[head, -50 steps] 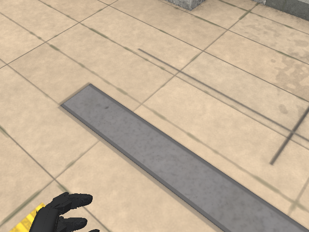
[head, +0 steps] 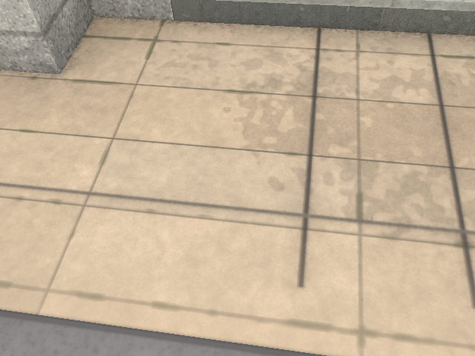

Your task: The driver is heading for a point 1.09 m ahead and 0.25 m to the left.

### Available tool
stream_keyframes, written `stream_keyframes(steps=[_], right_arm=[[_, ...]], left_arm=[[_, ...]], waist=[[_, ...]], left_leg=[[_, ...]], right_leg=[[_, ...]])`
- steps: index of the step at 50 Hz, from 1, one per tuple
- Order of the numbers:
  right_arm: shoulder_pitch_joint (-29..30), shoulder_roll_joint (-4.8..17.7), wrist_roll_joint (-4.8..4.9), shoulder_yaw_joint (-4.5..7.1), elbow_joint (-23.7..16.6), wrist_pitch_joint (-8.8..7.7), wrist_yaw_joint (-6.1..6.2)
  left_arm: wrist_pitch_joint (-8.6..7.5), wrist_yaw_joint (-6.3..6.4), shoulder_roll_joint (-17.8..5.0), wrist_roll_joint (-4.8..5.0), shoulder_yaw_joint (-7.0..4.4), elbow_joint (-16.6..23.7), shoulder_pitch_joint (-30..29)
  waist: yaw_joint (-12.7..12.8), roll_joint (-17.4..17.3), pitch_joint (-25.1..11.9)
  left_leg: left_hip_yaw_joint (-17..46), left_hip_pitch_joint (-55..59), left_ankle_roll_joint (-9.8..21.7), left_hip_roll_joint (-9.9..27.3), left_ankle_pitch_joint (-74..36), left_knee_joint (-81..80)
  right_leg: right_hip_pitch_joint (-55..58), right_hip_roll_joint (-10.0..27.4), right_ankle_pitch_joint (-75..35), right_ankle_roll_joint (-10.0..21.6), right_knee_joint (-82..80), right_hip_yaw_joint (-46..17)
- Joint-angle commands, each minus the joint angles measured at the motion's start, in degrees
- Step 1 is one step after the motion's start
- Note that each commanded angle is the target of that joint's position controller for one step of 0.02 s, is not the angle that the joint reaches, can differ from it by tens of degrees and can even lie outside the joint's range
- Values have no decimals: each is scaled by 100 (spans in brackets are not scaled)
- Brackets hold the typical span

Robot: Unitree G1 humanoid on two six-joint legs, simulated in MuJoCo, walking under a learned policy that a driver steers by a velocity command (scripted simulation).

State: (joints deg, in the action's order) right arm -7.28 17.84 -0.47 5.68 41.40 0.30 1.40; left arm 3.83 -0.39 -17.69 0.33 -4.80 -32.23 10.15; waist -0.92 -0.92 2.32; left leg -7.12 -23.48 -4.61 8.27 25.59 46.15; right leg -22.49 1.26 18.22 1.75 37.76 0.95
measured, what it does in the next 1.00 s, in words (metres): walks ahead: left foot, then right foot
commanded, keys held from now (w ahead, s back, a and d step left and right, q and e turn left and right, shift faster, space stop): shift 0.34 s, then w+shift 0.32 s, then w+q+shift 0.34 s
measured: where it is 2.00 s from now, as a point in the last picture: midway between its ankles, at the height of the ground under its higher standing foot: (192, 160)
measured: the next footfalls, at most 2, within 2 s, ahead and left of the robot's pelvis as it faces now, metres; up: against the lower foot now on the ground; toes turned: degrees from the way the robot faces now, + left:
left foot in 0.42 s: +0.06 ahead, +0.11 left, +0.00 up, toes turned -9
right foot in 0.82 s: +0.31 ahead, -0.21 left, +0.00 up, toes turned -6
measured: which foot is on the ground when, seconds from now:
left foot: up 0.00-0.40, down 0.42-0.84, up 0.86-1.00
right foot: down 0.00-0.44, up 0.46-0.80, down 0.82-1.00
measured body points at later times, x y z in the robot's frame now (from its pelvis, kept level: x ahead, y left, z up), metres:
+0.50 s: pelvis +0.05 +0.00 +0.01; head +0.05 +0.02 +0.46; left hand +0.24 +0.22 -0.10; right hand +0.10 -0.28 -0.09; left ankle +0.03 +0.12 -0.72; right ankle +0.02 -0.10 -0.69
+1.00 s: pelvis +0.30 -0.10 +0.02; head +0.31 -0.10 +0.47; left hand +0.38 +0.18 -0.09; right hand +0.40 -0.37 -0.11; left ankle +0.26 +0.03 -0.62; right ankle +0.27 -0.20 -0.72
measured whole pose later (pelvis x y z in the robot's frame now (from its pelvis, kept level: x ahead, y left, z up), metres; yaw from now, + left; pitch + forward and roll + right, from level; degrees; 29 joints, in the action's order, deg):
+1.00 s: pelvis +0.30 -0.10 +0.02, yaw +3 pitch +2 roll -1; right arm -16.5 17.3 -1.3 4.2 45.3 -1.4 -3.2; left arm -4.1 -0.2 -15.6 -2.4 -2.6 -42.5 17.6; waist 0.1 -1.9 -1.1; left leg 0.2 -32.1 5.2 3.3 13.7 70.6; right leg -10.7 1.7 16.3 0.5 25.8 8.8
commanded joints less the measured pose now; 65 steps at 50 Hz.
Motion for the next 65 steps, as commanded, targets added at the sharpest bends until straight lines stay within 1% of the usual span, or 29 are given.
stream_keyframes(steps=[1,3,4,11,17,18,20,21,22,23,24,25,28,29,33,37,39,41,42,43,44,45,47,50,57,61,63,64,65], right_arm=[[687,562,38,108,-710,-112,57],[407,549,12,124,-471,-52,175],[239,560,-32,135,-410,-21,184],[145,240,39,-53,-313,16,75],[127,242,78,-82,-334,-17,-7],[-65,154,79,-119,-283,-55,-49],[-405,223,134,-84,-115,-156,-136],[-703,297,142,-63,-54,-227,-136],[-1382,481,138,-28,102,-309,-105],[-1944,992,90,115,334,-413,-137],[-1915,978,3,136,286,-517,-158],[-1648,767,3,70,203,-581,-108],[-1438,462,117,-43,119,-608,-89],[-1465,537,-141,-22,226,-534,-173],[-1580,450,-55,-14,291,-518,-263],[-1797,731,-42,43,394,-523,-223],[-1768,895,-61,76,451,-496,-206],[-1524,767,-73,27,446,-526,-229],[-1596,71,42,-162,129,-560,-255],[-1291,14,121,-170,-135,-578,-236],[-1131,167,100,-125,-88,-499,-233],[-1002,224,26,-128,-45,-456,-297],[-1050,145,-87,-123,51,-312,-430],[-655,-24,-107,-178,-73,-102,-577],[757,36,-94,-310,-577,-54,-747],[691,109,-31,-344,-597,-66,-658],[-915,530,29,-165,-185,-69,-532],[-2096,858,15,22,187,-96,-431],[-2332,1094,14,191,381,-71,-273]], left_arm=[[-296,21,-1351,-285,-370,369,701],[-323,111,-843,-30,-204,348,94],[-303,153,-750,3,-141,373,-146],[-319,247,-591,-92,-18,188,-151],[-287,122,-500,-98,41,-16,-176],[-287,115,-385,-54,85,-88,-92],[-304,75,-648,24,17,-209,166],[-361,57,-540,4,60,-185,36],[-446,47,-258,19,140,-68,-329],[-584,30,-34,179,163,189,-555],[-736,41,-364,258,78,305,-1024],[-836,18,-423,275,34,281,-952],[-914,-47,-217,55,43,119,-689],[-681,-262,-251,-612,78,60,-730],[-467,-467,-67,-247,141,49,-860],[-523,-414,-164,-209,136,127,-1202],[-576,-311,-326,-214,69,24,-763],[-721,-72,-738,-296,-125,-592,1269],[-770,45,-1494,-481,-288,-647,2221],[-785,29,-1638,-433,-285,-622,2150],[-756,41,-1184,-446,-151,-549,1334],[-769,30,-769,-386,-49,-524,993],[-807,55,-451,-297,55,-653,758],[-943,30,-234,-191,108,-928,963],[-1088,105,-253,-236,107,-1402,1245],[-962,208,-752,-201,36,-1540,1490],[-732,276,-1150,-283,-87,-1408,1127],[-647,241,-1235,-290,-118,-1284,917],[-650,143,-962,-298,-81,-1297,887]], waist=[[585,1311,-1179],[214,772,-959],[71,838,-985],[132,828,-958],[237,915,-624],[168,825,-830],[105,829,-565],[-80,730,-369],[-388,230,-196],[-416,-1196,-15],[-624,-1208,476],[-428,-893,546],[-209,-584,191],[-192,-407,154],[-224,-810,284],[-332,-675,375],[-74,-709,289],[981,-9,-839],[1318,1508,-1894],[1167,2106,-2000],[750,1317,-1111],[580,676,-686],[256,837,-229],[155,776,202],[49,254,872],[-208,487,403],[-1063,821,-517],[-1519,701,-1073],[-1416,21,-1004]], left_leg=[[975,-2242,87,-595,820,2692],[1067,-2127,179,-417,-103,2376],[1009,-1793,138,-468,-389,2405],[1021,-989,9,-544,-931,843],[883,83,132,-635,-492,-579],[780,488,209,-677,-699,-1069],[371,1150,488,-986,-588,-1453],[748,1478,749,-726,-53,-1582],[1684,2034,1124,11,675,-2203],[3662,2494,1818,901,2631,-3269],[4934,2456,2215,1550,3004,-3891],[4681,2496,2124,1490,2581,-3805],[3361,2465,1688,889,1376,-3802],[2676,1867,1530,404,1046,-4080],[1705,1376,1389,118,-136,-4332],[1825,1423,1431,376,-650,-4275],[1930,1405,1488,505,-1559,-3792],[1314,389,1304,-111,-3126,-1052],[869,-1240,1064,-803,-1226,1325],[1265,-1967,1200,-1184,224,2461],[1358,-2256,1235,-814,-309,3090],[1261,-2151,1209,-502,-793,2939],[1139,-1903,1050,-198,-1110,2615],[1026,-2249,938,-84,-1609,2741],[202,-2249,1202,-249,-2775,861],[-655,-983,1647,-1000,-2373,-100],[-547,631,1857,-1382,-1533,-50],[-186,2098,2008,-1534,-1032,-393],[540,3176,2162,-1327,-591,-812]], right_leg=[[2066,1893,-3251,1718,-1731,-2721],[1730,1366,-2777,1103,-1586,-1975],[1439,1228,-3045,1034,-1564,-1742],[1400,1034,-2591,1074,-1642,-1574],[911,1009,-2173,1206,-1512,-1915],[854,897,-773,1127,-1643,-1946],[197,686,2359,956,-1882,-2254],[-360,585,2950,819,-1669,-2355],[-1236,306,2622,557,-593,-1932],[-2475,-498,1594,149,1027,-358],[-3354,-242,1391,116,1994,-520],[-3628,17,797,121,2438,-741],[-3451,293,-349,16,2520,-551],[-2765,180,-668,-84,2402,-147],[-1748,199,-1226,-257,1128,174],[-689,93,-958,-183,-173,253],[185,-104,-394,-98,-539,301],[3029,-46,-277,40,-703,83],[4610,1694,2722,279,-1375,-2149],[4028,2340,4352,325,-2741,-4423],[3245,2341,3761,296,-2646,-3921],[2613,2128,2786,266,-2485,-2986],[1877,1685,1595,144,-2762,-1661],[1656,1565,510,97,-3035,-573],[1879,1184,-2020,10,-3513,1388],[2868,1265,-7273,-134,-2345,1859],[2943,1507,-8612,7,-325,1708],[2287,1501,-7891,145,1350,1509],[923,824,-3890,25,3426,1434]])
